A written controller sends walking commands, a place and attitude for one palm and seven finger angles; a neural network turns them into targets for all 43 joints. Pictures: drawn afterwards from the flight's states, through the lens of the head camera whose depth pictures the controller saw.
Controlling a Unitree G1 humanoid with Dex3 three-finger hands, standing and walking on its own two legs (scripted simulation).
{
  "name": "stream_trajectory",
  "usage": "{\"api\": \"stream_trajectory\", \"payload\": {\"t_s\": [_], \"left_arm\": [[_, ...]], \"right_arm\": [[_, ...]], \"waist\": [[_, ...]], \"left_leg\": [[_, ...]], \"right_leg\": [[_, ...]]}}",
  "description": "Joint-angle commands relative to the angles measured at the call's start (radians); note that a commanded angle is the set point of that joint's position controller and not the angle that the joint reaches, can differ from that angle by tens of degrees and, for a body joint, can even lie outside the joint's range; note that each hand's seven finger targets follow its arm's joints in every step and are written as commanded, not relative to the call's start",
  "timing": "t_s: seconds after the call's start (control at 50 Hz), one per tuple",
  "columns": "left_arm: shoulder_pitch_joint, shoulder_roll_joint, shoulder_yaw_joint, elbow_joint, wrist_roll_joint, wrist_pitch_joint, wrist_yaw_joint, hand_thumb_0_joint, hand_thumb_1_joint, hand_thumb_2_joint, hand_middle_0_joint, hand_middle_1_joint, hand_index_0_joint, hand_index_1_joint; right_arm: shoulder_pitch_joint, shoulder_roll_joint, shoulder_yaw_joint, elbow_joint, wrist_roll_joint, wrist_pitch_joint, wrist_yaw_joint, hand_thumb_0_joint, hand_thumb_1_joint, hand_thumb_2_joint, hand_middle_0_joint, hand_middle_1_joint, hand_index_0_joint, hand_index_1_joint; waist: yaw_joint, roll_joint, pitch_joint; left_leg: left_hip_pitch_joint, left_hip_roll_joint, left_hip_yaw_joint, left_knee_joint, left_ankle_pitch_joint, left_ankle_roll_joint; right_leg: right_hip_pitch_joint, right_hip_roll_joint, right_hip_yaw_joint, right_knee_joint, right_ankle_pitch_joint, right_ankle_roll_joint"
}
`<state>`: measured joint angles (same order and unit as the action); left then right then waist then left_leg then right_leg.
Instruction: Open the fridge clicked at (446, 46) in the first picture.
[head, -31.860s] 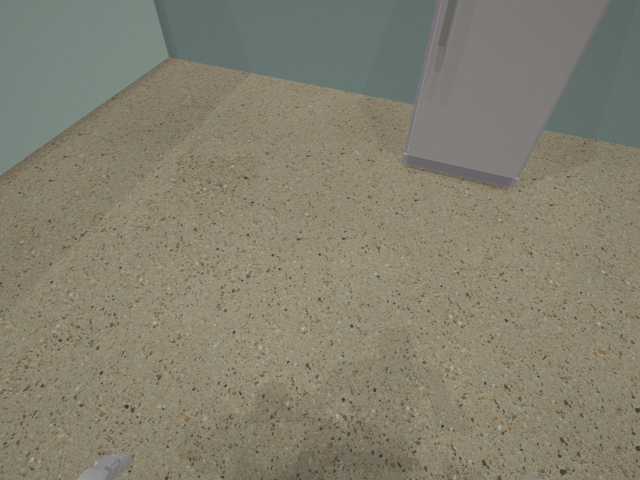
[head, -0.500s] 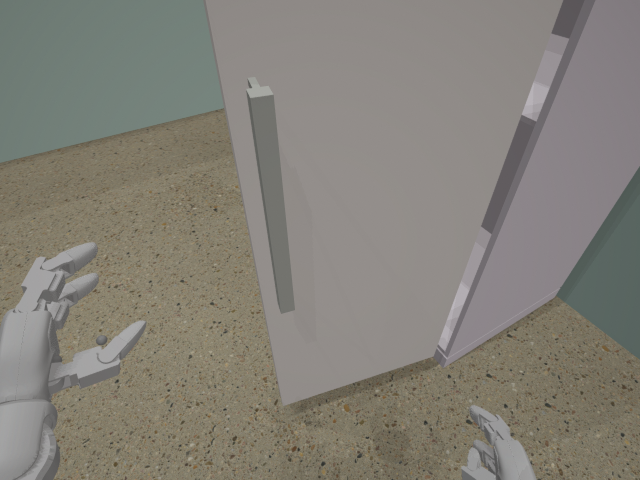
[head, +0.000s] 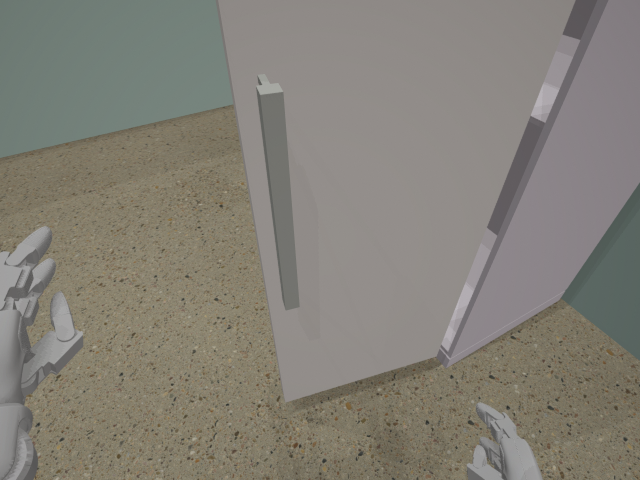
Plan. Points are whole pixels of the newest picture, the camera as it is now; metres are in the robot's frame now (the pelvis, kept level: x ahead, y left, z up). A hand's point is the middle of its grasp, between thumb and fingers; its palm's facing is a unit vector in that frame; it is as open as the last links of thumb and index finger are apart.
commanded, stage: draw the hand back to the body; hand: left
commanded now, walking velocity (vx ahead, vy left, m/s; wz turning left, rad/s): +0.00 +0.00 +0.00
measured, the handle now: (279, 212) +0.48 +0.14 +0.08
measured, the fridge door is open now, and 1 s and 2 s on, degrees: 78 78 78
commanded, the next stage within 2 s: step back with the hand held close in 0.04 s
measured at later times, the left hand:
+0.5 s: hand (78, 343) +0.18 +0.27 +0.15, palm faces +0.35 -0.80 -0.49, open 7.4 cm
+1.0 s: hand out of the picture +0.06 +0.30 +0.16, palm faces +0.52 -0.71 -0.48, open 7.4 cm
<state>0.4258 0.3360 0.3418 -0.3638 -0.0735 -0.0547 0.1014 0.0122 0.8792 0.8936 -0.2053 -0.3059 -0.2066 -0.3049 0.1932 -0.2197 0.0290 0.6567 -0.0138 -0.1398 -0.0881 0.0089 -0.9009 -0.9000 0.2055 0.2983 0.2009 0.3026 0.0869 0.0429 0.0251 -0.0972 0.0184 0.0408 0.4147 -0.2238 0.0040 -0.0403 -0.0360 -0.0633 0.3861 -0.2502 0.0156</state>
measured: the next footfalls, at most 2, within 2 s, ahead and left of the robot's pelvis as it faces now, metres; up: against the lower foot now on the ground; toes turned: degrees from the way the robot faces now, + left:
left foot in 1.24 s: -0.10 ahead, +0.14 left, +0.00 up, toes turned +12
right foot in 1.56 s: -0.25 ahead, -0.12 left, +0.00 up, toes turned +1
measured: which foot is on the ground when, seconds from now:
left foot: down 0.00-1.00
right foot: down 0.00-1.00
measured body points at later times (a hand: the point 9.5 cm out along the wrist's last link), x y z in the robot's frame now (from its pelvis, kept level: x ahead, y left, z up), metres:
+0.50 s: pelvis -0.02 +0.01 -0.01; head +0.00 +0.01 +0.44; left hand +0.16 +0.31 +0.18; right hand +0.17 -0.23 -0.08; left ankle +0.01 +0.12 -0.74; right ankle -0.02 -0.13 -0.74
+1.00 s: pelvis -0.11 +0.01 -0.02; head -0.10 +0.03 +0.43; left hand +0.03 +0.33 +0.19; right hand +0.08 -0.20 -0.09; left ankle +0.01 +0.12 -0.74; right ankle -0.02 -0.12 -0.74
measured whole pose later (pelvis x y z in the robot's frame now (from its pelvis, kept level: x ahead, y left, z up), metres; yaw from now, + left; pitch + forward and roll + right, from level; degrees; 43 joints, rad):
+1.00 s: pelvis -0.11 +0.01 -0.02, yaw +7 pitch -2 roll -3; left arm 0.49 0.44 0.45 -0.50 0.00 -0.28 0.13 0.01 0.89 0.90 -0.21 -0.30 -0.21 -0.30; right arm 0.24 -0.20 0.01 0.58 -0.01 -0.14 -0.08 0.01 -0.90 -0.90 0.21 0.30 0.20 0.30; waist 0.01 0.00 0.05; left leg -0.45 0.00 -0.02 0.59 -0.14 0.04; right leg -0.35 0.03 0.01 0.57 -0.20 0.03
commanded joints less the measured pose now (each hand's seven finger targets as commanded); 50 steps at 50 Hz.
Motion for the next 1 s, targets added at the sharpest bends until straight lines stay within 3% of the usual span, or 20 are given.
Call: {"api": "stream_trajectory", "payload": {"t_s": [0.0, 0.04, 0.12, 0.14, 0.16, 0.18, 0.2, 0.24, 0.28, 0.32, 0.42, 0.54, 0.66, 0.74, 0.82, 0.88, 0.92, 0.96, 0.98], "left_arm": [[-0.113, 0.200, 0.130, -0.218, 0.003, -0.069, 0.016, 0.000, 0.900, 0.900, -0.200, -0.300, -0.200, -0.300], [-0.092, 0.180, 0.118, -0.176, -0.002, -0.065, 0.010, 0.000, 0.900, 0.900, -0.200, -0.300, -0.200, -0.300], [-0.096, 0.190, 0.127, -0.174, -0.002, -0.067, 0.005, 0.000, 0.900, 0.900, -0.200, -0.300, -0.200, -0.300], [-0.171, 0.145, 0.060, -0.208, 0.003, -0.070, 0.001, 0.000, 0.900, 0.900, -0.200, -0.300, -0.200, -0.300], [-0.293, 0.293, 0.190, -0.291, 0.016, -0.120, 0.018, 0.000, 0.900, 0.900, -0.200, -0.300, -0.200, -0.300], [-0.166, 0.214, 0.135, -0.194, 0.014, -0.125, 0.012, 0.000, 0.900, 0.900, -0.200, -0.300, -0.200, -0.300], [-0.109, 0.200, 0.117, -0.187, 0.022, -0.121, 0.011, 0.000, 0.900, 0.900, -0.200, -0.300, -0.200, -0.300], [-0.057, 0.218, 0.141, -0.231, 0.024, -0.132, 0.014, 0.000, 0.900, 0.900, -0.200, -0.300, -0.200, -0.300], [0.010, 0.221, 0.152, -0.277, 0.023, -0.137, 0.020, 0.000, 0.900, 0.900, -0.200, -0.300, -0.200, -0.300], [0.059, 0.251, 0.190, -0.325, 0.020, -0.143, 0.025, 0.000, 0.900, 0.900, -0.200, -0.300, -0.200, -0.300], [0.111, 0.273, 0.221, -0.353, 0.010, -0.148, 0.034, 0.000, 0.900, 0.900, -0.200, -0.300, -0.200, -0.300], [0.108, 0.260, 0.213, -0.315, 0.013, -0.166, 0.042, 0.000, 0.900, 0.900, -0.200, -0.300, -0.200, -0.300], [0.062, 0.244, 0.202, -0.317, 0.040, -0.202, 0.048, 0.000, 0.900, 0.900, -0.200, -0.300, -0.200, -0.300], [0.015, 0.249, 0.199, -0.350, 0.058, -0.229, 0.052, 0.000, 0.900, 0.900, -0.200, -0.300, -0.200, -0.300], [0.001, 0.280, 0.226, -0.378, 0.064, -0.253, 0.058, 0.000, 0.900, 0.900, -0.200, -0.300, -0.200, -0.300], [0.030, 0.264, 0.227, -0.370, 0.062, -0.270, 0.057, 0.000, 0.900, 0.900, -0.200, -0.300, -0.200, -0.300], [0.044, 0.263, 0.238, -0.341, 0.069, -0.277, 0.051, 0.000, 0.900, 0.900, -0.200, -0.300, -0.200, -0.300], [0.043, 0.249, 0.247, -0.297, 0.080, -0.284, 0.045, 0.000, 0.900, 0.900, -0.200, -0.300, -0.200, -0.300], [0.029, 0.243, 0.245, -0.283, 0.083, -0.284, 0.041, 0.000, 0.900, 0.900, -0.200, -0.300, -0.200, -0.300]], "right_arm": [[-0.141, -0.105, -0.034, -0.161, 0.001, -0.056, -0.008, 0.000, -0.900, -0.900, 0.200, 0.300, 0.200, 0.300], [-0.142, -0.104, -0.035, -0.161, 0.004, -0.050, -0.007, 0.000, -0.900, -0.900, 0.200, 0.300, 0.200, 0.300], [-0.143, -0.110, -0.040, -0.162, 0.004, -0.044, -0.006, 0.000, -0.900, -0.900, 0.200, 0.300, 0.200, 0.300], [-0.146, -0.107, -0.036, -0.163, 0.005, -0.045, -0.005, 0.000, -0.900, -0.900, 0.200, 0.300, 0.200, 0.300], [-0.154, -0.127, -0.037, -0.205, 0.009, -0.026, -0.001, 0.000, -0.900, -0.900, 0.200, 0.300, 0.200, 0.300], [-0.145, -0.112, -0.038, -0.184, 0.004, -0.014, -0.004, 0.000, -0.900, -0.900, 0.200, 0.300, 0.200, 0.300], [-0.142, -0.111, -0.042, -0.191, 0.003, -0.004, -0.001, 0.000, -0.900, -0.900, 0.200, 0.300, 0.200, 0.300], [-0.136, -0.109, -0.044, -0.204, -0.001, 0.015, -0.002, 0.000, -0.900, -0.900, 0.200, 0.300, 0.200, 0.300], [-0.122, -0.116, -0.053, -0.222, 0.001, 0.034, -0.001, 0.000, -0.900, -0.900, 0.200, 0.300, 0.200, 0.300], [-0.122, -0.117, -0.058, -0.237, 0.002, 0.047, -0.004, 0.000, -0.900, -0.900, 0.200, 0.300, 0.200, 0.300], [-0.116, -0.114, -0.066, -0.269, 0.011, 0.075, -0.010, 0.000, -0.900, -0.900, 0.200, 0.300, 0.200, 0.300], [-0.104, -0.127, -0.068, -0.271, 0.014, 0.062, -0.017, 0.000, -0.900, -0.900, 0.200, 0.300, 0.200, 0.300], [-0.089, -0.141, -0.072, -0.271, 0.016, 0.027, -0.015, 0.000, -0.900, -0.900, 0.200, 0.300, 0.200, 0.300], [-0.078, -0.138, -0.072, -0.263, 0.009, -0.003, -0.014, 0.000, -0.900, -0.900, 0.200, 0.300, 0.200, 0.300], [-0.073, -0.140, -0.075, -0.248, 0.001, -0.032, -0.014, 0.000, -0.900, -0.900, 0.200, 0.300, 0.200, 0.300], [-0.062, -0.134, -0.074, -0.239, 0.005, -0.053, -0.013, 0.000, -0.900, -0.900, 0.200, 0.300, 0.200, 0.300], [-0.067, -0.144, -0.080, -0.237, 0.001, -0.064, -0.011, 0.000, -0.900, -0.900, 0.200, 0.300, 0.200, 0.300], [-0.064, -0.152, -0.089, -0.235, 0.002, -0.064, -0.010, 0.000, -0.900, -0.900, 0.200, 0.300, 0.200, 0.300], [-0.065, -0.151, -0.093, -0.236, 0.003, -0.060, -0.006, 0.000, -0.900, -0.900, 0.200, 0.300, 0.200, 0.300]], "waist": [[-0.002, 0.040, -0.055], [-0.007, 0.009, -0.015], [-0.004, -0.006, -0.031], [-0.019, 0.026, -0.049], [-0.049, -0.002, -0.004], [-0.057, -0.079, -0.018], [-0.053, -0.112, -0.029], [-0.054, -0.066, -0.104], [-0.057, 0.003, -0.177], [-0.054, 0.030, -0.239], [-0.058, -0.012, -0.247], [-0.060, 0.035, -0.170], [-0.068, 0.041, -0.104], [-0.072, 0.046, -0.079], [-0.071, 0.099, -0.091], [-0.067, 0.124, -0.145], [-0.063, 0.156, -0.149], [-0.060, 0.156, -0.101], [-0.061, 0.133, -0.067]], "left_leg": [[0.018, -0.014, -0.027, -0.069, 0.155, 0.015], [0.007, -0.007, -0.024, -0.077, 0.127, 0.016], [0.014, -0.007, -0.022, -0.077, 0.130, 0.018], [0.028, -0.012, -0.019, -0.075, 0.133, 0.020], [-0.062, 0.016, -0.032, -0.018, 0.090, 0.037], [-0.066, 0.010, -0.039, 0.018, 0.090, 0.037], [-0.062, 0.009, -0.037, 0.038, 0.116, 0.036], [-0.052, 0.013, -0.032, 0.058, 0.213, 0.033], [-0.040, 0.026, -0.036, 0.061, 0.337, 0.031], [-0.029, 0.036, -0.041, 0.064, 0.459, 0.028], [-0.075, 0.052, -0.051, 0.065, 0.480, 0.022], [-0.211, 0.079, -0.098, -0.027, 0.226, 0.038], [-0.460, 0.083, -0.137, -0.099, -0.287, 0.070], [-0.488, 0.075, -0.148, -0.081, -0.383, 0.068], [-0.465, 0.078, -0.177, -0.098, -0.386, 0.063], [-0.464, 0.098, -0.208, -0.129, -0.340, 0.069], [-0.545, 0.127, -0.229, -0.167, -0.448, 0.087], [-0.712, 0.164, -0.240, -0.190, -0.582, 0.110], [-0.757, 0.158, -0.219, -0.158, -0.596, 0.110]], "right_leg": [[-0.050, 0.031, 0.011, -0.060, 0.156, -0.028], [-0.071, 0.031, 0.012, -0.073, 0.126, -0.023], [-0.064, 0.033, 0.012, -0.071, 0.128, -0.023], [-0.068, 0.029, 0.017, -0.069, 0.132, -0.021], [-0.149, -0.022, 0.070, -0.111, 0.169, -0.019], [-0.168, -0.049, 0.070, -0.113, 0.169, -0.022], [-0.177, -0.062, 0.076, -0.112, 0.189, -0.025], [-0.146, -0.076, 0.063, -0.062, 0.305, -0.028], [-0.111, -0.069, 0.055, -0.006, 0.386, -0.025], [-0.077, -0.055, 0.044, 0.042, 0.457, -0.019], [-0.084, -0.045, 0.048, 0.080, 0.484, -0.011], [-0.104, -0.011, 0.047, 0.088, 0.241, 0.000], [-0.041, 0.000, 0.081, 0.085, 0.009, -0.003], [-0.094, 0.000, 0.093, 0.055, -0.149, -0.012], [-0.129, 0.028, 0.093, 0.079, -0.140, -0.016], [-0.058, 0.065, 0.079, 0.170, 0.033, -0.006], [0.011, 0.088, 0.085, 0.224, 0.020, 0.002], [0.089, 0.105, 0.097, 0.285, -0.044, 0.003], [0.081, 0.099, 0.116, 0.277, -0.073, -0.006]]}}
